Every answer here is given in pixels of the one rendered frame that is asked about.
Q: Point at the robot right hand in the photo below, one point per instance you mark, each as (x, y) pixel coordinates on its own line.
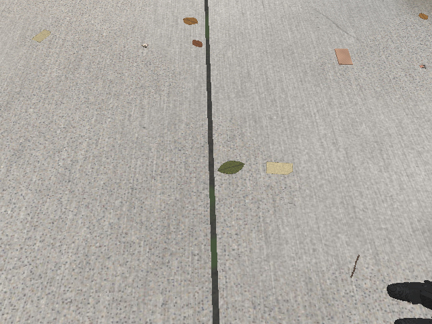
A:
(415, 293)

